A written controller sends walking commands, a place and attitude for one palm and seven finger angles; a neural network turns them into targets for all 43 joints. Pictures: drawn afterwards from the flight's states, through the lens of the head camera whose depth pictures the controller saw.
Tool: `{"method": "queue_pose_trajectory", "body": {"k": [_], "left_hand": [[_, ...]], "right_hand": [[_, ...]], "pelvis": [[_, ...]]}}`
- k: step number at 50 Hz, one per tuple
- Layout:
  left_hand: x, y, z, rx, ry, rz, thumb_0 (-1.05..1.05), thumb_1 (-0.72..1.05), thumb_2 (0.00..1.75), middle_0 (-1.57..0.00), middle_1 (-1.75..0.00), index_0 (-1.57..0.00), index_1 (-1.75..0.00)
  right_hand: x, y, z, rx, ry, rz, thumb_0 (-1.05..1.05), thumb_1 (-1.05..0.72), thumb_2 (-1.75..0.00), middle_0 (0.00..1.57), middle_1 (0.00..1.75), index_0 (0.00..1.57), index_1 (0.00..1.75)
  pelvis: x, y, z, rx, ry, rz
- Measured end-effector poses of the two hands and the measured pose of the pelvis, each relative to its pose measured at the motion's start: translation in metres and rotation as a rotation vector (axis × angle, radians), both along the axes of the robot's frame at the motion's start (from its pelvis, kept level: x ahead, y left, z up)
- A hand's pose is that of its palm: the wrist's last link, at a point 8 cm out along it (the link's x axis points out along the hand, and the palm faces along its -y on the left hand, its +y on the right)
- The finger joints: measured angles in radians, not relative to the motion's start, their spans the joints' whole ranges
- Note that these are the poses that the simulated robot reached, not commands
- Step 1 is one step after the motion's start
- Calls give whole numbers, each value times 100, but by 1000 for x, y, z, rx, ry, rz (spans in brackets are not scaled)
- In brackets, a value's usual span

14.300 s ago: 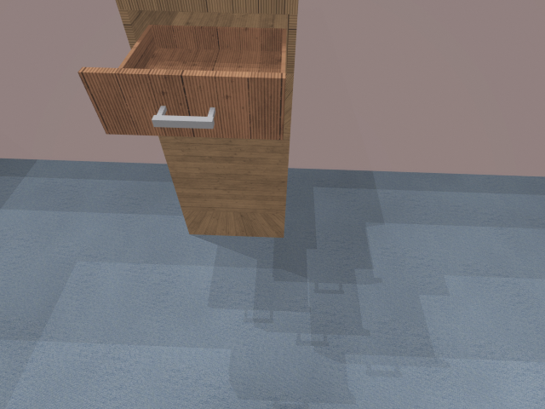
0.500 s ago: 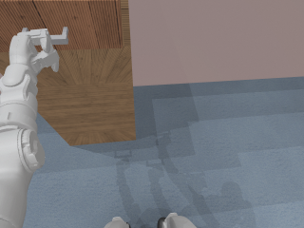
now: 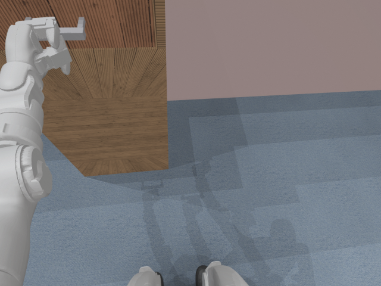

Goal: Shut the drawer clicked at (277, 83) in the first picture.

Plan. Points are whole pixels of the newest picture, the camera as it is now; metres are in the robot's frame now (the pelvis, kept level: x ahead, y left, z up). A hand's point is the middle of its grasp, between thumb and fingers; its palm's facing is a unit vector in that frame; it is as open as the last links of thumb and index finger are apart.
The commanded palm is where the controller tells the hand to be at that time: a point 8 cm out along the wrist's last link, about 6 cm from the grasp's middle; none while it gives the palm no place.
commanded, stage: pull the fist back off the drawer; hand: left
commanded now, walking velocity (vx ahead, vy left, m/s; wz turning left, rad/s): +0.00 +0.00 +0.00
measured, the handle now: (54, 28) +0.61 +0.22 +0.13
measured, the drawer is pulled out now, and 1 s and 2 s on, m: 0.00 0.00 0.00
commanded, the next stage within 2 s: draw the hand back to the body in 0.64 s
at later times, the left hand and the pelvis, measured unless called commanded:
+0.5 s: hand (71, 53) +0.54 +0.18 +0.13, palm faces +0.04 -1.00 -0.03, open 3.4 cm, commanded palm +0.52 +0.21 +0.14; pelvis +0.01 -0.01 +0.00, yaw -1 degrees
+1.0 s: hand (64, 73) +0.48 +0.18 +0.14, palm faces +0.01 -1.00 -0.01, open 3.3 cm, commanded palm +0.43 +0.23 +0.15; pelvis +0.05 -0.01 +0.02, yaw -3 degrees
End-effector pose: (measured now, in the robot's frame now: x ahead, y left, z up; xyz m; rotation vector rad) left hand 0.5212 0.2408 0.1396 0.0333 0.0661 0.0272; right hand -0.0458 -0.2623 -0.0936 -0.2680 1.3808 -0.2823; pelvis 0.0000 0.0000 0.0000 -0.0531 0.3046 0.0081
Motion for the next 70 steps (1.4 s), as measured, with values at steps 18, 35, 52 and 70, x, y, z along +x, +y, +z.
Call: {"method": "queue_pose_trajectory", "body": {"k": [18,35,52,70], "left_hand": [[-3,-9,-3,-8,-14,17,5,85,103,-140,-160,-139,-160],[-5,-25,-4,-26,-35,-4,2,92,97,-140,-160,-140,-160],[-81,-7,4,-22,-72,2,2,89,90,-140,-160,-139,-160],[-211,5,37,188,-153,156,2,90,90,-140,-160,-140,-160]], "right_hand": [[-3,-4,-1,15,-5,-2,0,-90,-90,20,30,21,30],[42,-4,-7,56,-86,-38,0,-90,-90,20,30,21,30],[142,-8,6,95,-350,-6,1,-91,-90,20,30,20,30],[246,22,51,123,-708,210,1,-91,-90,20,30,20,30]], "pelvis": [[-2,-5,-2,4,-5,-7],[23,-10,4,18,-35,-40],[47,-13,19,29,-145,-60],[19,-12,30,47,-309,-20]]}}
